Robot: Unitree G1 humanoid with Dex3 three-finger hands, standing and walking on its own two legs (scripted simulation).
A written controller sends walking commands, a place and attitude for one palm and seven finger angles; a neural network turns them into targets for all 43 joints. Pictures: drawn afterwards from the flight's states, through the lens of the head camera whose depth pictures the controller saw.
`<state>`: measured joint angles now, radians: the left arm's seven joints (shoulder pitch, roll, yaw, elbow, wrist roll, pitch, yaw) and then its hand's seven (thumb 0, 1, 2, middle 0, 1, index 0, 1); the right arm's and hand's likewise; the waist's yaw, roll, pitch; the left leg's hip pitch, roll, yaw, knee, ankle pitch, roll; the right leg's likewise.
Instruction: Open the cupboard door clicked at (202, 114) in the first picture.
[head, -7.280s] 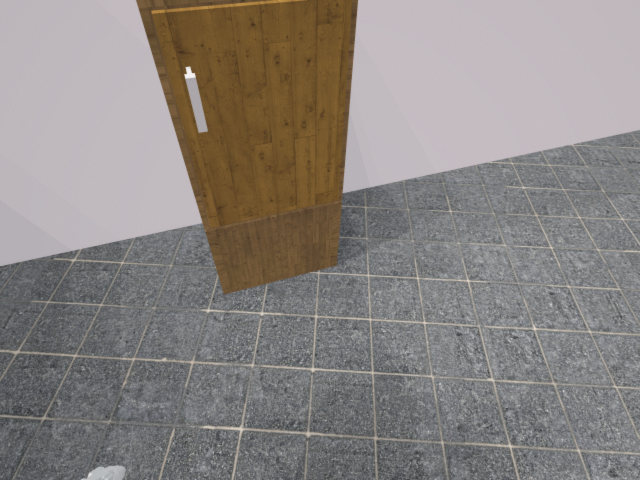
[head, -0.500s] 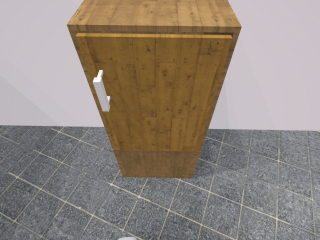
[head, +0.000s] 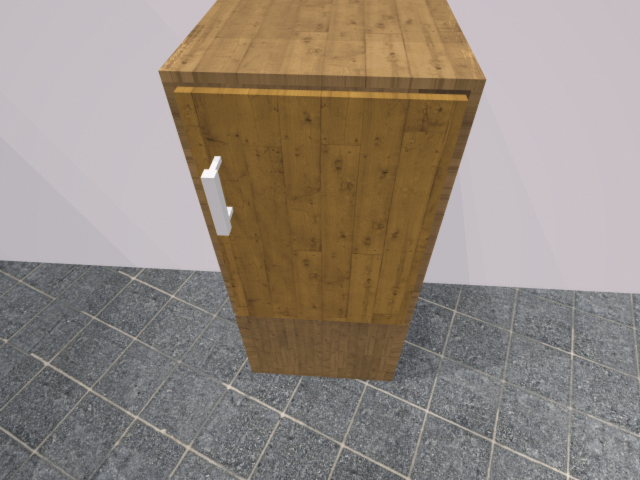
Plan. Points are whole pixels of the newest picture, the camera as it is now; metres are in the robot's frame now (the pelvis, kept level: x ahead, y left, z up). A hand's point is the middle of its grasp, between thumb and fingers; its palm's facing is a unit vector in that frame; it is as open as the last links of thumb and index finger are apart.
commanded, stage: come to a stop and stand still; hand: left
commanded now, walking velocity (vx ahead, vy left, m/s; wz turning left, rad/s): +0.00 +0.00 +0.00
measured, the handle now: (220, 196) +0.53 +0.22 +0.05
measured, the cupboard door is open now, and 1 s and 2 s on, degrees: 0 0 0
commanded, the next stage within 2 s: look again from close up in 0.86 s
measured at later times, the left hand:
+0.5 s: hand out of the picture -0.02 +0.22 -0.17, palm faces +0.00 -0.98 -0.20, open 7.4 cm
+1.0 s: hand out of the picture -0.11 +0.20 -0.17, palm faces +0.04 -0.99 -0.15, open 7.4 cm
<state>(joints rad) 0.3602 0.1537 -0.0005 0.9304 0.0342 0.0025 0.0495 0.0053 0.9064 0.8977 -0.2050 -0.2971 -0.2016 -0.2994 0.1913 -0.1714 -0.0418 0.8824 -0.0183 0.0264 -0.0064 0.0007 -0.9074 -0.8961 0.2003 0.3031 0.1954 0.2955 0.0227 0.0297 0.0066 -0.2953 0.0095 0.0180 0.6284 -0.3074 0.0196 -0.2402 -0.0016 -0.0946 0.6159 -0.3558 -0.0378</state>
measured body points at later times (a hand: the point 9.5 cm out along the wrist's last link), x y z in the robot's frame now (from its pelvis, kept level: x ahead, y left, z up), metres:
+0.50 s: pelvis -0.05 +0.04 +0.01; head -0.06 +0.06 +0.46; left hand -0.02 +0.27 -0.15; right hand -0.07 -0.19 -0.14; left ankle +0.01 +0.12 -0.73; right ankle -0.01 -0.09 -0.73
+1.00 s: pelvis -0.06 +0.05 +0.01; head -0.08 +0.06 +0.46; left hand -0.12 +0.25 -0.15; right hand -0.05 -0.17 -0.14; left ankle +0.01 +0.12 -0.73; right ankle -0.01 -0.09 -0.73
